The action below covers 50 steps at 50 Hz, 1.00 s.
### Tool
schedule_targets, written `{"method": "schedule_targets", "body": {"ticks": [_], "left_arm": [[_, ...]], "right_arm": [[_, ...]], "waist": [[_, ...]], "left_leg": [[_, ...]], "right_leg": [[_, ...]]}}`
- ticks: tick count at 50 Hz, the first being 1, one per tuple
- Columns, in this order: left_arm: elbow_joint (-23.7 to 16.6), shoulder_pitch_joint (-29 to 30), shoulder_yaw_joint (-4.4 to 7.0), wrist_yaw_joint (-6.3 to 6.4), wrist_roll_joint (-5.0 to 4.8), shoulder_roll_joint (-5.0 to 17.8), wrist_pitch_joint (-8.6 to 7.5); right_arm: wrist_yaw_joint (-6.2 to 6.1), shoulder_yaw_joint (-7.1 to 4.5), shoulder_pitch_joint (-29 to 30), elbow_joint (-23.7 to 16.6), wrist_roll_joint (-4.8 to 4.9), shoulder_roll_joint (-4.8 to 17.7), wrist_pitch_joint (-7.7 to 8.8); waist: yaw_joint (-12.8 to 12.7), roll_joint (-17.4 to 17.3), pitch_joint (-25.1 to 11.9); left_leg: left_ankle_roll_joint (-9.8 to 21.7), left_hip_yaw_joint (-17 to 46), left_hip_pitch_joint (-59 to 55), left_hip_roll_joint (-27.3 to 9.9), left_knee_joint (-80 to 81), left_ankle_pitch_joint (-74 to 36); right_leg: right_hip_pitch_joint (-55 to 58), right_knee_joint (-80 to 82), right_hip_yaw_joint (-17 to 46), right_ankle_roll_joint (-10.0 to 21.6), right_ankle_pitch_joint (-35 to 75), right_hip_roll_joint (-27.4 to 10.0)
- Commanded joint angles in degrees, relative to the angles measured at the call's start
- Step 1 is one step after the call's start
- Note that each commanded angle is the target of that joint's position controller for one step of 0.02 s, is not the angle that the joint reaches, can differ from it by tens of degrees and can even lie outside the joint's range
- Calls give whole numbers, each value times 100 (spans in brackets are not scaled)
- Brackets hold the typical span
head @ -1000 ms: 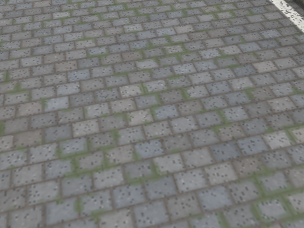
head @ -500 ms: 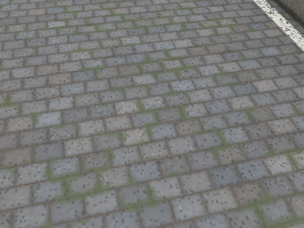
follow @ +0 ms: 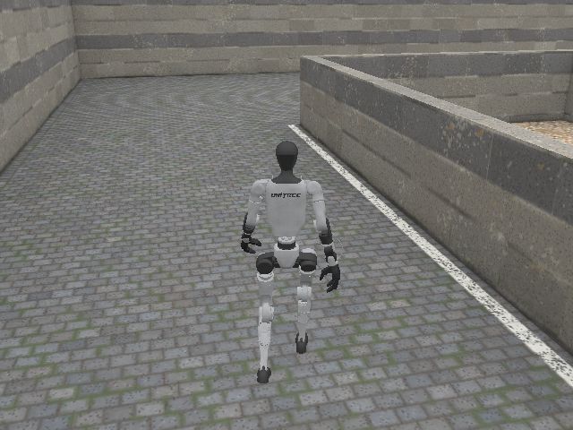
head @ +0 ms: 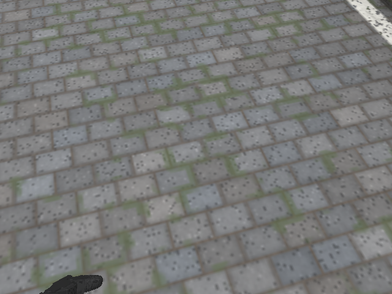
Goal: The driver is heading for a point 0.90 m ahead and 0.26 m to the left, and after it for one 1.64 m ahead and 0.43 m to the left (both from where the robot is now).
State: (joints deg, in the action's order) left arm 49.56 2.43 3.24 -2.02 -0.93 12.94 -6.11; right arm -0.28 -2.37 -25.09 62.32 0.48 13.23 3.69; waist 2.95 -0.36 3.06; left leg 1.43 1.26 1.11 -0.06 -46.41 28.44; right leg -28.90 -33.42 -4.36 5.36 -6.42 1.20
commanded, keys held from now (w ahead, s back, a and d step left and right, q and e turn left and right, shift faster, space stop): w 0.86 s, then w+q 0.14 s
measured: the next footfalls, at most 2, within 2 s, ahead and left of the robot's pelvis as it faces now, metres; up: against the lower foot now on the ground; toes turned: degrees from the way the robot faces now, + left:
left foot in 0.50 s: +0.46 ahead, +0.15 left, +0.00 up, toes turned +3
right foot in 1.04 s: +0.78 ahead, -0.08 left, +0.00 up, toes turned +1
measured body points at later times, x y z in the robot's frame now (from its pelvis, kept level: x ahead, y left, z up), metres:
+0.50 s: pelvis +0.28 +0.04 +0.01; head +0.31 +0.05 +0.46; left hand +0.23 +0.31 -0.14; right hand +0.49 -0.19 -0.09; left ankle +0.42 +0.15 -0.72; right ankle +0.12 -0.09 -0.71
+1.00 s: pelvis +0.56 +0.04 +0.02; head +0.59 +0.04 +0.47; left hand +0.78 +0.27 -0.08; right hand +0.51 -0.22 -0.12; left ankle +0.42 +0.15 -0.72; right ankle +0.74 -0.09 -0.69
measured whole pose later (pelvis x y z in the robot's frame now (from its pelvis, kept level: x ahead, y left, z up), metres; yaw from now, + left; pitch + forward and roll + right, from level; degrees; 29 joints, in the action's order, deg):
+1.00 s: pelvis +0.56 +0.04 +0.02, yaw +1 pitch +2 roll +2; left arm 49.1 0.9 2.9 -1.7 -1.0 13.3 -5.3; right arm -0.6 -3.5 -23.1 59.1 1.0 13.2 4.1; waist 5.0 2.2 0.7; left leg 1.2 -1.7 -4.0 2.3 -13.2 19.5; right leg -33.4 -29.2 0.5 1.8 1.3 -3.8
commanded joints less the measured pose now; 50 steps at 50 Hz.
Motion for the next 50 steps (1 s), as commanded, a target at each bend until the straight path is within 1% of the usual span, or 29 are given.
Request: {"method": "schedule_targets", "body": {"ticks": [1,2,3,4,5,6,7,9,11,15,19,21,23,24,25,26,27,28,29,30,31,32,34,36,39,43,45,47,50], "left_arm": [[346,-1894,239,48,-2,921,9],[211,-1344,167,35,28,736,-35],[188,-1053,116,2,94,574,-77],[213,-953,75,-17,152,462,-108],[264,-978,61,-37,146,423,-108],[325,-1079,63,-25,124,469,-107],[376,-1187,78,7,118,567,-108],[437,-1421,122,107,131,796,-104],[484,-1661,138,186,116,872,-74],[586,-2104,141,245,40,930,-26],[773,-2549,166,252,-3,971,62],[818,-2600,202,267,-15,1029,125],[790,-2462,240,280,-18,1126,187],[747,-2314,230,281,-19,1110,219],[684,-2291,159,281,21,927,234],[534,-2735,5,248,91,461,174],[587,-2949,-107,210,63,147,30],[510,-2424,55,190,-107,766,-74],[367,-1977,90,196,-176,919,-133],[347,-1762,111,239,-123,907,-131],[352,-1747,151,269,-57,838,-77],[376,-1866,153,273,-37,711,3],[388,-1949,139,283,-24,504,118],[250,-1603,160,298,22,543,162],[51,-1026,154,264,61,488,144],[-167,-204,72,172,13,365,103],[-309,167,54,119,0,389,78],[-448,402,48,49,-16,444,22],[-441,79,128,-2,-27,702,-66]], "right_arm": [[83,-96,350,-645,267,697,373],[32,-111,683,-733,259,765,411],[-22,-170,789,-725,163,739,380],[-46,-192,596,-694,105,634,295],[-59,-188,458,-667,94,479,214],[-72,-184,425,-669,92,374,152],[-85,-192,557,-729,81,368,106],[-104,-222,1082,-935,22,465,70],[-84,-234,1525,-1077,-25,484,83],[4,-170,2343,-1279,9,349,140],[130,-109,2981,-1508,70,363,172],[201,-114,3078,-1614,86,454,212],[237,-182,2720,-1570,99,652,252],[230,-282,2118,-1399,87,822,265],[189,-442,1062,-1072,61,1150,269],[148,-590,104,-886,-68,1744,257],[185,-542,-146,-792,-29,1661,226],[185,-399,167,-834,23,1200,242],[172,-330,722,-975,30,985,251],[177,-271,1164,-1065,-19,814,254],[195,-225,1400,-1092,-78,659,267],[213,-194,1461,-1062,-116,553,277],[199,-208,1315,-961,-84,617,298],[128,-247,1109,-872,-79,796,309],[30,-240,859,-785,-58,832,260],[-16,-238,471,-659,1,890,229],[-19,-243,174,-536,36,881,178],[-45,-272,36,-469,61,921,104],[-85,-347,186,-511,79,1061,27]], "waist": [[-924,901,-1317],[-707,303,-873],[-492,96,-561],[-253,217,-528],[-154,308,-488],[-103,338,-394],[-89,346,-260],[-165,285,-56],[-280,255,7],[-545,280,59],[-744,298,201],[-686,361,201],[-407,517,-16],[-50,525,-375],[365,386,-1062],[387,-624,-2060],[306,-1547,-2602],[357,-1109,-1975],[241,-832,-1280],[70,-426,-891],[-124,-384,-618],[-276,-467,-566],[-379,-443,-443],[-354,-310,-267],[-238,-274,-142],[25,-289,65],[143,-249,195],[143,-274,272],[-173,-439,36]], "left_leg": [[248,573,4154,-99,-3412,-113],[287,457,3890,-432,-3116,-687],[270,372,3574,-631,-2752,-1004],[274,428,3146,-810,-2503,-1180],[254,408,2941,-855,-2302,-1198],[217,358,2901,-902,-2087,-1177],[158,309,3005,-944,-1861,-1276],[10,272,3478,-1012,-1249,-1823],[-77,237,3789,-995,-540,-2522],[-117,-39,3554,-712,806,-3471],[-65,-88,3666,-572,1426,-3230],[70,-71,3635,-526,1631,-2812],[234,-212,3000,-345,1776,-2385],[363,-389,2145,-147,1903,-2354],[575,-289,642,-213,1780,-2457],[1299,1753,-1682,-1672,1752,-2161],[1779,3917,-2552,-2321,2714,-1250],[1489,3540,-2146,-2108,2893,-796],[1271,2725,-1331,-1941,2994,-1125],[1172,2121,-495,-1736,3169,-1637],[1102,1671,162,-1533,3367,-2017],[1071,1412,526,-1404,3541,-2167],[1145,1055,812,-1314,3779,-2536],[1199,835,784,-1312,3916,-2949],[1092,474,625,-1180,3980,-3253],[952,138,507,-1042,4072,-3003],[978,279,164,-1168,3924,-3007],[976,441,-243,-1349,3653,-3163],[843,663,-442,-1493,3118,-3870]], "right_leg": [[4415,1875,3928,1203,-1781,-2105],[3411,2054,3169,1045,-1134,-1916],[2596,2193,2584,933,-498,-1711],[2111,2335,2173,846,-260,-1519],[1837,2468,1967,849,-221,-1430],[1620,2594,1775,885,-176,-1385],[1457,2718,1633,918,-155,-1370],[1466,2888,1495,956,-125,-1378],[1682,2914,1323,874,49,-1321],[1934,2842,849,640,306,-1124],[2665,2529,824,614,366,-1378],[3038,2274,896,548,573,-1581],[3212,1824,890,426,1524,-1653],[3148,1113,698,307,2517,-1469],[2602,-140,437,131,2710,-1137],[618,-2378,86,-244,944,-497],[-777,-3639,668,-387,-2650,237],[-1446,-4228,1102,-256,-2563,-115],[-1646,-4181,932,-160,-1998,-427],[-1402,-3892,806,-160,-1468,-687],[-1078,-3557,813,-176,-1131,-872],[-742,-3373,834,-185,-939,-972],[-630,-3040,770,-256,-762,-1026],[-982,-2526,742,-375,-307,-1049],[-1219,-1500,673,-484,603,-992],[-892,-270,406,-466,1368,-730],[-976,53,441,-454,1251,-651],[-1087,328,529,-401,965,-599],[-316,590,508,-274,439,-415]]}}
